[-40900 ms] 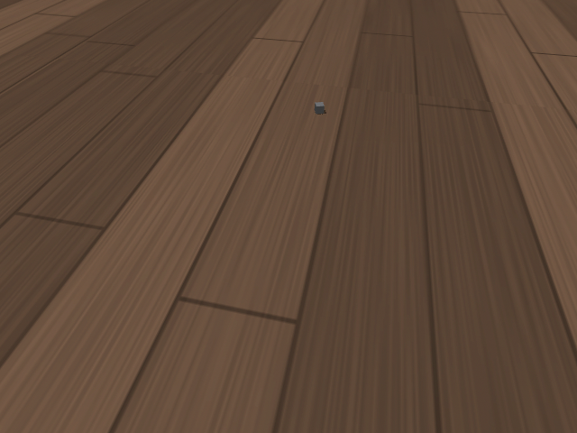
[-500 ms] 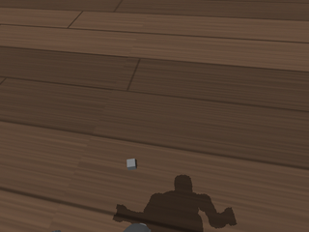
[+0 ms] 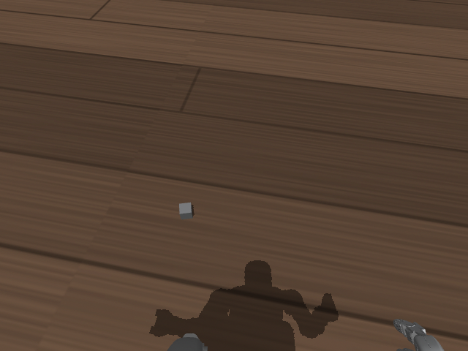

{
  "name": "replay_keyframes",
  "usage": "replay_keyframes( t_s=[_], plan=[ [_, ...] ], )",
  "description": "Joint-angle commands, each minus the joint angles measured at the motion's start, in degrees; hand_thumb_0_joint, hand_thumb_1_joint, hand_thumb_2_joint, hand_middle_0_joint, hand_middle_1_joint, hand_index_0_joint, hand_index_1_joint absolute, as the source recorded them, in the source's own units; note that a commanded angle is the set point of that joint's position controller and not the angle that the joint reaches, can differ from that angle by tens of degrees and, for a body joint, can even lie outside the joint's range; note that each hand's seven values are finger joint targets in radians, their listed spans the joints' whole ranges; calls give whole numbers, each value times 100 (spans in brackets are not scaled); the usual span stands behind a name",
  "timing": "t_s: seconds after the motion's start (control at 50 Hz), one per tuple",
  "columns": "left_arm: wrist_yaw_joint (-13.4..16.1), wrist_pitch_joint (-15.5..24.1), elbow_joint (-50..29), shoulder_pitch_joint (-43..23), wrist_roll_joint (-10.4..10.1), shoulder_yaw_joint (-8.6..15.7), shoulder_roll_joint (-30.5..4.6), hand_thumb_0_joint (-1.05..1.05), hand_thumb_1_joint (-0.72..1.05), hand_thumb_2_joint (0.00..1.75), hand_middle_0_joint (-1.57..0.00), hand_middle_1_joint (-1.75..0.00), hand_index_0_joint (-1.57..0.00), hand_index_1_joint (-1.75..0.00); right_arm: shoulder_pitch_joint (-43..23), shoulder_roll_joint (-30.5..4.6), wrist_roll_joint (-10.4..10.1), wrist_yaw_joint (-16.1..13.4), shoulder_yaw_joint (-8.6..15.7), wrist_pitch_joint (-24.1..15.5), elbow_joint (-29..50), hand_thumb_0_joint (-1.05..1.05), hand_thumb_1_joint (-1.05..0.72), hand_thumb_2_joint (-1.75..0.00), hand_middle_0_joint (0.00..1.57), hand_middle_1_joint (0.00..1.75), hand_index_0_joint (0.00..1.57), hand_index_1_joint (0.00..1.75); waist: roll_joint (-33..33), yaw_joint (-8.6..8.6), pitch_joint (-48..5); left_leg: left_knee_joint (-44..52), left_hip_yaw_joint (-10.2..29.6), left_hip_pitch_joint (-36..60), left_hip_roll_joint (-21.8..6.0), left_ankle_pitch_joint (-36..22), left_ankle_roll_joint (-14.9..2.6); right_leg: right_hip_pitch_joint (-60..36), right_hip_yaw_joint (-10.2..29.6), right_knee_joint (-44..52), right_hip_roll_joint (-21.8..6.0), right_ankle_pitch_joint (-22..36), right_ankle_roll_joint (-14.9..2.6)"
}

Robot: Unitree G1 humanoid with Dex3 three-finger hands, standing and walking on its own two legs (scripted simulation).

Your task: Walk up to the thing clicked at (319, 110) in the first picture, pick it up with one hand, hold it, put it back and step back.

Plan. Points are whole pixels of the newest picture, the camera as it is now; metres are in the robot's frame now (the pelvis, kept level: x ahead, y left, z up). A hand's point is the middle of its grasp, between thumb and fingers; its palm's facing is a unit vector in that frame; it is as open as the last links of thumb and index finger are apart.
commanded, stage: step back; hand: left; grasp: from above
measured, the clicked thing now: (186, 211) +0.77 +0.26 -0.72
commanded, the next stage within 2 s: stand in 1.84 s
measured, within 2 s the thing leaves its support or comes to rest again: neither
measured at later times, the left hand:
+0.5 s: hand out of the picture -0.08 +0.27 -0.13, palm faces +0.07 -0.92 -0.40, open 7.4 cm
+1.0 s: hand out of the picture -0.29 +0.24 -0.12, palm faces +0.10 -0.89 -0.44, open 7.4 cm
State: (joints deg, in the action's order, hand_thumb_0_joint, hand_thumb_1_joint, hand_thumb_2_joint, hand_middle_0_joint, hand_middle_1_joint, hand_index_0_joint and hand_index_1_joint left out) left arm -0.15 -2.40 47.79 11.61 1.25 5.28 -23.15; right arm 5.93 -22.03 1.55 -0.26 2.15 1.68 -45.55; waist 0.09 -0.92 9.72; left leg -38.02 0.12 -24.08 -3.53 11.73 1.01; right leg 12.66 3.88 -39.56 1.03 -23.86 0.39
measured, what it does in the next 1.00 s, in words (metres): walks backwards: left foot, then right foot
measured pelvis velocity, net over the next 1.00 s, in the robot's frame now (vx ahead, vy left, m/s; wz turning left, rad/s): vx -0.32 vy -0.05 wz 0.09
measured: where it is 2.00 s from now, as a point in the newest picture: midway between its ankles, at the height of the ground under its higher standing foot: outside the picture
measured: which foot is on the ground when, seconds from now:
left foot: down 0.00-0.04, up 0.06-0.32, down 0.34-0.72, up 0.74-1.00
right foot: down 0.00-0.36, up 0.38-0.68, down 0.70-1.00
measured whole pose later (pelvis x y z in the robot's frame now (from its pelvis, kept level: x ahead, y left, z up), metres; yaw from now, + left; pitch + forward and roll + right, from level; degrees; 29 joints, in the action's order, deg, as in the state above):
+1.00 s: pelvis -0.32 -0.05 +0.01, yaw +5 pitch -3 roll +1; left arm -0.6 0.6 52.0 15.0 3.0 4.5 -21.7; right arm 14.9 -23.2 2.1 1.2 3.4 2.8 -56.0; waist -2.2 -1.9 4.3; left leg -42.5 2.7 -17.1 0.6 28.2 1.2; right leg 14.0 -3.1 -36.3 -2.2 -19.8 -1.5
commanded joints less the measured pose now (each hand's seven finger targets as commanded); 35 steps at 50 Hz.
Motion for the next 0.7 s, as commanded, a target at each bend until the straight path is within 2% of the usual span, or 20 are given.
replay_keyframes(
  t_s=[0.0, 0.02, 0.04, 0.08, 0.1, 0.14, 0.22, 0.26, 0.3, 0.32, 0.34, 0.36, 0.38, 0.42, 0.46, 0.56, 0.6, 0.64, 0.66, 0.68],
  plan=[
    [91, 226, -189, 767, 144, 444, -1506, 0, 90, 90, -20, -30, -20, -30, -7, -1081, -166, -79, 360, 27, 472, 0, -90, -90, 20, 30, 20, 30, 521, -65, -1270, -711, 685, -687, 408, 655, -320, -821, 1694, 1633, -1246, 1339, -698],
    [93, 184, -405, 282, 111, 553, -2149, 0, 90, 90, -20, -30, -20, -30, -261, -1054, -147, -193, 395, 45, 514, 0, -90, -90, 20, 30, 20, 30, 1764, -350, -981, -2177, 611, -602, 930, 2351, -121, 628, 2943, 2221, -2463, 1378, -1715],
    [124, 226, -561, -73, 90, 491, -1981, 0, 90, 90, -20, -30, -20, -30, -236, -1235, -133, -205, 450, 85, 428, 0, -90, -90, 20, 30, 20, 30, 1378, -169, -565, -3040, 1170, -348, 730, 2277, -75, 1393, 2968, 2410, -2600, 1369, -1818],
    [173, 246, -659, -743, 86, 335, -1421, 0, 90, 90, -20, -30, -20, -30, 303, -1186, -199, -168, 417, 43, 146, 0, -90, -90, 20, 30, 20, 30, 560, 267, -483, -3272, 1121, -322, 1025, 1683, -155, 1103, 1298, 1638, -1589, 2495, -1299],
    [184, 233, -691, -861, 131, 354, -1372, 0, 90, 90, -20, -30, -20, -30, 450, -1137, -200, -171, 393, 29, 91, 0, -90, -90, 20, 30, 20, 30, 836, 302, -511, -3362, 953, -280, 1038, 1562, -91, 1017, 1014, 1553, -1474, 2534, -1237],
    [196, 225, -696, -518, 134, 315, -1275, 0, 90, 90, -20, -30, -20, -30, 468, -1147, -144, -167, 355, 0, 80, 0, -90, -90, 20, 30, 20, 30, 842, 55, -675, -2958, 794, -284, 996, 1640, -24, 489, 788, 1308, -1292, 2864, -1165],
    [281, 158, -629, -31, 125, 308, -1264, 0, 90, 90, -20, -30, -20, -30, 279, -1036, -76, -137, 340, -28, 205, 0, -90, -90, 20, 30, 20, 30, 1029, -250, -1060, -1024, 451, -324, 639, 1961, -32, -841, 1013, 969, -1565, 3543, -1235],
    [263, 107, -665, -120, 51, 265, -1279, 0, 90, 90, -20, -30, -20, -30, 547, -981, -50, -113, 365, -47, 90, 0, -90, -90, 20, 30, 20, 30, 1152, -126, -1229, 107, 102, 254, 576, 1534, -116, -757, 958, 697, -1477, 3575, -1147],
    [224, 38, -740, -304, -33, 194, -1233, 0, 90, 90, -20, -30, -20, -30, 990, -1021, -13, -110, 422, -88, -106, 0, -90, -90, 20, 30, 20, 30, 905, 111, -1440, 1512, 96, 1165, 459, 40, -241, -296, 751, 196, -1256, 3124, -793],
    [209, 9, -790, -172, -51, 114, -1030, 0, 90, 90, -20, -30, -20, -30, 900, -1455, 76, -113, 545, -82, -76, 0, -90, -90, 20, 30, 20, 30, 49, 49, -1400, 1527, 1407, 1745, -418, -600, -592, 895, 502, -366, -742, 1840, -428],
    [261, 23, -867, -410, -102, 115, -965, 0, 90, 90, -20, -30, -20, -30, 469, -2127, 41, -35, 624, -43, 95, 0, -90, -90, 20, 30, 20, 30, -1399, 152, -1216, 1871, 2815, 1056, -1676, -1052, -1504, 1355, -354, -1409, 297, -823, -153],
    [322, 5, -788, -712, -13, 228, -1126, 0, 90, 90, -20, -30, -20, -30, 440, -2216, 59, -28, 668, -83, 119, 0, -90, -90, 20, 30, 20, 30, -1280, 420, -1047, 2095, 3415, 297, -2092, -1144, -2063, 1101, 451, -2635, 310, -1531, -112],
    [311, -27, -678, -699, -29, 250, -1142, 0, 90, 90, -20, -30, -20, -30, 314, -1892, 67, -68, 592, -125, 77, 0, -90, -90, 20, 30, 20, 30, -490, 260, -964, 1816, 2650, 290, -1744, -1489, -1802, 1145, 848, -3154, 394, -1249, -181],
    [272, -50, -413, -137, -118, 227, -1024, 0, 90, 90, -20, -30, -20, -30, -168, -1535, 82, -118, 431, -108, 137, 0, -90, -90, 20, 30, 20, 30, -520, -142, -855, 1635, 1648, 427, -1196, -1513, -1442, 1332, 755, -3614, 470, -621, -220],
    [205, -27, -251, 190, -83, 265, -1065, 0, 90, 90, -20, -30, -20, -30, -285, -1386, 57, -103, 418, -92, 188, 0, -90, -90, 20, 30, 20, 30, -806, -203, -794, 1608, 1411, 540, -1050, -1033, -1446, 1216, 483, -3315, 386, -485, -58],
    [137, 66, -268, -38, -7, 175, -966, 0, 90, 90, -20, -30, -20, -30, 243, -1452, 70, -75, 469, -5, 172, 0, -90, -90, 20, 30, 20, 30, -1126, 232, -1074, 1542, 1543, 1560, -1139, -708, -1557, 1033, -6, -1195, 128, -703, 120],
    [108, 111, -45, 343, -7, 170, -962, 0, 90, 90, -20, -30, -20, -30, 98, -1548, 61, -63, 496, 56, 166, 0, -90, -90, 20, 30, 20, 30, -1254, 104, -1290, 1567, 1394, 1403, -1064, -38, -1314, 431, -283, 27, 29, -532, -31],
    [83, 173, 324, 949, 18, 169, -831, 0, 90, 90, -20, -30, -20, -30, -41, -1609, 23, -46, 502, 132, 129, 0, -90, -90, 20, 30, 20, 30, -1225, -147, -1438, 1224, 1083, 1009, -837, 456, -1014, -452, -543, 1695, 85, 334, -236],
    [101, 225, 382, 929, 105, 253, -1042, 0, 90, 90, -20, -30, -20, -30, 98, -1301, -13, -27, 403, 149, 114, 0, -90, -90, 20, 30, 20, 30, -585, -82, -1341, 638, 851, 292, -452, 1018, -736, -837, -24, 1948, -65, 310, -316],
    [102, 263, 273, 819, 207, 363, -1446, 0, 90, 90, -20, -30, -20, -30, 201, -932, -28, -15, 303, 116, 205, 0, -90, -90, 20, 30, 20, 30, 672, -94, -992, -514, 450, -1070, 444, 1727, -309, -970, 1687, 2232, -1083, -699, -642]
  ],
)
